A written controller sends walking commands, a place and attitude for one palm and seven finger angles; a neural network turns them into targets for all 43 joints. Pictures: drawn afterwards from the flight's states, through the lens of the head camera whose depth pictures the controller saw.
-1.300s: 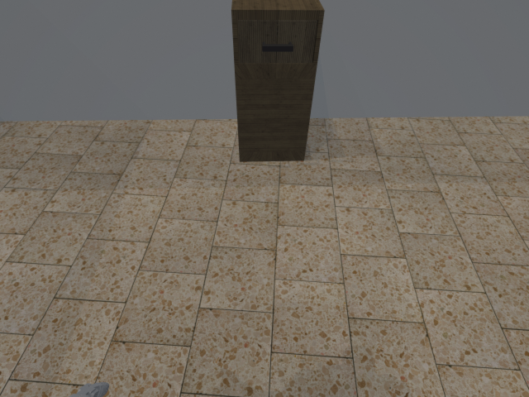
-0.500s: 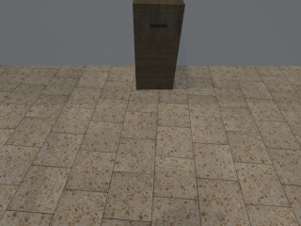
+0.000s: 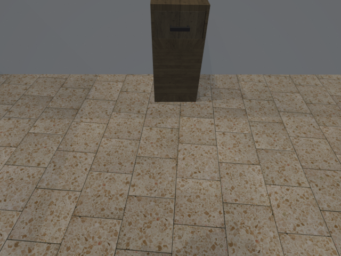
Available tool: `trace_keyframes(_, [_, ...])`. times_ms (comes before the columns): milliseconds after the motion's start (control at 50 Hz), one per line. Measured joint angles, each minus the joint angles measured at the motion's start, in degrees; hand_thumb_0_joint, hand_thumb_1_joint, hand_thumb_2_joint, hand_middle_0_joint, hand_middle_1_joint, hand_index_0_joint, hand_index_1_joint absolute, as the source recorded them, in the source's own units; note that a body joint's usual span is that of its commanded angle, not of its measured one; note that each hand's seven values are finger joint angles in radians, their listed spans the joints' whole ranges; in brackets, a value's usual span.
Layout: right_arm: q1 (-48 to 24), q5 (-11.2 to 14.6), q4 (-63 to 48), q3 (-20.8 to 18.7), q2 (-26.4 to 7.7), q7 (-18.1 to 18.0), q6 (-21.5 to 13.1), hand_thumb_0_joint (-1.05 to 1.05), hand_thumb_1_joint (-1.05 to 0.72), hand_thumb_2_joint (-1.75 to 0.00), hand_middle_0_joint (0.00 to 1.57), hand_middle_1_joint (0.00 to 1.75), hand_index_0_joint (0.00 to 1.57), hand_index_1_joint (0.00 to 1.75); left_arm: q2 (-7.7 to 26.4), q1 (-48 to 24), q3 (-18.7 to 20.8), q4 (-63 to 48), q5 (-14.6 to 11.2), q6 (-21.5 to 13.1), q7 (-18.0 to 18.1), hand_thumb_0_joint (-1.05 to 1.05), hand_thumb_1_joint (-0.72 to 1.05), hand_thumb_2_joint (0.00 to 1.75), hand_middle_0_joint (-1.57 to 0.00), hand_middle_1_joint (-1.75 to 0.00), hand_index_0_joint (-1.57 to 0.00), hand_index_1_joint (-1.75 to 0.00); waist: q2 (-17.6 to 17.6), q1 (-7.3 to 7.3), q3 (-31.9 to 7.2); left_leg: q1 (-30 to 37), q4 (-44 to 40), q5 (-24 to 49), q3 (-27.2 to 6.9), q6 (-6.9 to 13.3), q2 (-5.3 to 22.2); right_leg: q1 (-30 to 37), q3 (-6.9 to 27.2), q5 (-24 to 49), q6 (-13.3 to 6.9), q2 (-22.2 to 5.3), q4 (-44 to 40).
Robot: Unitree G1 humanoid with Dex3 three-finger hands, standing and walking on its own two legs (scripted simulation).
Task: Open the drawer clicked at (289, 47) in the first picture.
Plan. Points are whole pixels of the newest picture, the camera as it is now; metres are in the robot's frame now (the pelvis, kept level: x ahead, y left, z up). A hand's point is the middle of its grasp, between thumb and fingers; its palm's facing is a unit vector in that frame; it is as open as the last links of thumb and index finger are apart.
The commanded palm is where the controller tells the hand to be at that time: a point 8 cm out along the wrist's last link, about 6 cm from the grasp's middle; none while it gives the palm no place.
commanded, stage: look at it before walking up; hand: left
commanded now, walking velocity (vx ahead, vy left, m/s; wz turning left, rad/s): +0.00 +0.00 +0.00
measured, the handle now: (179, 27) +1.51 +0.03 -0.09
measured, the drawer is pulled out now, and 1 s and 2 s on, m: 0.00 0.00 0.00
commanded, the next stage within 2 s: walk to a spot facing it in 0.14 s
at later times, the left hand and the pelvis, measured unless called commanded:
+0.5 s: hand out of the picture +0.05 +0.21 -0.18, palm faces -0.06 -0.97 -0.23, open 7.4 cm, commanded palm none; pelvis +0.04 +0.00 -0.01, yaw -5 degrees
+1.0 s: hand (136, 239) +0.20 +0.11 -0.18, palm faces -0.21 -0.97 -0.15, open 7.4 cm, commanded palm none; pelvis +0.21 -0.06 -0.01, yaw -16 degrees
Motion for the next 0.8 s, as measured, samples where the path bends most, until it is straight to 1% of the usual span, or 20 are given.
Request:
trace_keyframes(300, [-0.15,-0.11,0.34,0.12,0.07,-0.24,0.26,0.00,-0.91,-0.89,0.20,0.30,0.21,0.30,-0.24,0.55,0.07,0.24,-0.08,0.04,0.32,0.00,0.91,0.89,-0.21,-0.30,-0.20,-0.30,0.17,0.20,-0.03,0.81,-0.47,-0.28,0.27,-0.33,0.44,0.68,0.25,-0.10,-0.23,0.43,-0.55])
trace_keyframes(400, [2.29,-0.73,-0.48,-0.16,2.05,-0.17,0.93,0.00,-0.91,-0.89,0.20,0.30,0.20,0.30,-2.18,4.24,0.61,-0.50,0.35,1.46,-0.30,0.00,0.91,0.89,-0.20,-0.30,-0.20,-0.30,0.29,0.90,-1.95,-0.35,4.35,-4.72,2.24,-0.27,1.52,-1.03,2.14,-2.94,-0.68,1.51,3.51])
trace_keyframes(460, [4.95,-0.86,-1.33,-0.51,3.55,0.02,0.87,0.00,-0.91,-0.89,0.20,0.30,0.21,0.30,-3.62,7.46,1.13,-1.33,0.57,1.93,-1.05,0.00,0.91,0.89,-0.20,-0.30,-0.20,-0.30,0.08,1.00,-2.82,-1.28,7.81,-8.68,3.58,0.05,2.15,-2.67,3.48,-6.44,-1.27,2.24,7.28])
trace_keyframes(500, [6.75,-0.84,-1.77,-0.77,4.48,-0.01,0.36,0.00,-0.91,-0.89,0.20,0.30,0.21,0.30,-4.51,9.44,1.50,-1.80,0.54,1.84,-1.43,0.00,0.91,0.89,-0.20,-0.30,-0.20,-0.30,-0.27,0.93,-2.77,-1.53,9.25,-8.72,4.62,0.07,2.47,-4.09,4.40,-9.14,-1.81,2.62,10.62])
trace_keyframes(520, [7.55,-0.80,-1.86,-0.95,4.97,-0.08,-0.02,0.00,-0.91,-0.89,0.20,0.30,0.21,0.30,-4.91,10.26,1.70,-1.85,0.50,1.77,-1.58,0.00,0.91,0.89,-0.20,-0.30,-0.20,-0.30,-0.61,0.93,-2.53,-1.32,9.88,-9.48,5.44,-0.16,2.57,-5.17,4.31,-10.32,-2.08,2.46,13.15])
trace_keyframes(560, [9.07,-0.73,-1.92,-1.41,5.84,-0.20,-0.89,0.00,-0.91,-0.89,0.20,0.30,0.21,0.30,-5.80,11.33,2.05,-1.66,0.51,1.97,-1.85,0.00,0.91,0.89,-0.20,-0.30,-0.20,-0.30,-1.09,0.85,-1.86,0.25,9.54,-11.09,7.56,-0.55,2.90,-8.53,2.21,-13.48,-1.78,1.51,20.40])
trace_keyframes(580, [9.88,-0.73,-1.93,-1.62,6.14,-0.29,-1.32,0.00,-0.91,-0.89,0.20,0.30,0.21,0.30,-6.27,11.48,2.18,-1.60,0.55,2.10,-2.00,0.00,0.91,0.89,-0.20,-0.30,-0.20,-0.30,-1.06,0.55,-1.46,1.25,8.88,-11.50,8.44,-0.74,3.16,-10.26,0.95,-14.59,-1.55,0.94,23.41])
trace_keyframes(620, [11.45,-0.88,-1.63,-1.97,6.36,-0.49,-1.80,0.00,-0.91,-0.89,0.20,0.30,0.21,0.30,-7.22,10.93,2.42,-1.87,0.56,2.00,-2.33,0.01,0.91,0.89,-0.20,-0.30,-0.20,-0.30,-0.32,-0.24,-0.39,3.02,7.88,-12.03,9.50,-1.52,4.02,-12.65,-1.57,-15.72,-1.38,-0.24,24.99])
trace_keyframes(640, [12.15,-0.98,-1.28,-2.09,6.30,-0.56,-1.77,0.00,-0.91,-0.89,0.20,0.30,0.21,0.30,-7.63,10.41,2.55,-2.34,0.54,1.69,-2.52,0.01,0.91,0.89,-0.20,-0.30,-0.20,-0.30,0.30,-0.50,0.24,3.64,8.03,-12.61,9.79,-2.03,4.67,-12.97,-2.72,-14.96,-1.44,-0.70,23.12])
trace_keyframes(660, [12.89,-1.03,-0.88,-2.14,6.14,-0.58,-1.63,0.00,-0.91,-0.89,0.20,0.30,0.21,0.30,-7.94,9.91,2.68,-3.06,0.56,1.06,-2.69,0.01,0.91,0.89,-0.20,-0.30,-0.20,-0.30,1.13,-0.60,0.86,3.67,9.49,-13.82,9.78,-2.48,5.65,-12.48,-3.84,-12.37,-1.57,-0.81,19.57])
trace_keyframes(680, [13.69,-0.87,-0.43,-2.15,6.21,-0.50,-1.39,0.00,-0.90,-0.89,0.20,0.30,0.21,0.30,-7.79,9.58,2.77,-4.04,0.66,0.00,-2.76,0.01,0.91,0.89,-0.20,-0.30,-0.20,-0.30,1.29,-0.53,1.28,2.31,13.52,-15.49,9.85,-2.13,6.49,-11.73,-4.29,-8.90,-1.99,-0.94,16.02])
trace_keyframes(700, [13.96,-0.66,0.31,-2.10,6.37,-0.38,-0.86,0.00,-0.91,-0.89,0.20,0.30,0.21,0.30,-7.69,9.08,2.97,-4.60,0.68,-1.27,-2.42,0.01,0.91,0.89,-0.21,-0.30,-0.20,-0.30,1.38,-0.23,1.75,-0.42,20.74,-17.41,8.76,-1.61,7.00,-12.11,-4.77,-6.54,-2.39,-0.64,17.10])
trace_keyframes(740, [13.53,-0.49,1.58,-2.09,6.70,-0.09,0.31,0.00,-0.91,-0.89,0.20,0.30,0.21,0.30,-7.92,8.64,3.15,-4.98,0.28,-2.74,-1.28,0.00,0.91,0.89,-0.20,-0.30,-0.20,-0.30,1.47,0.28,2.39,-6.41,35.27,-17.50,5.56,-0.62,6.49,-10.76,-5.42,-7.94,-3.19,0.30,18.22])
trace_keyframes(760, [13.09,-0.49,1.86,-2.18,6.90,0.04,0.53,0.00,-0.91,-0.89,0.20,0.30,0.20,0.30,-8.05,8.91,3.17,-5.03,0.22,-3.00,-0.88,0.00,0.91,0.89,-0.20,-0.30,-0.20,-0.30,1.25,0.60,2.22,-9.25,40.37,-16.07,5.05,-0.35,6.19,-9.40,-5.36,-8.56,-3.47,0.73,17.03])
trace_keyframes(800, [11.52,-0.75,1.39,-2.42,7.19,0.22,0.53,0.01,-0.91,-0.89,0.20,0.30,0.20,0.30,-8.37,10.03,3.01,-4.64,0.35,-3.14,-0.27,0.00,0.91,0.89,-0.20,-0.30,-0.20,-0.30,0.47,1.04,1.48,-14.35,45.47,-12.57,5.25,-0.34,5.91,-6.50,-4.46,-8.25,-3.64,1.36,13.14])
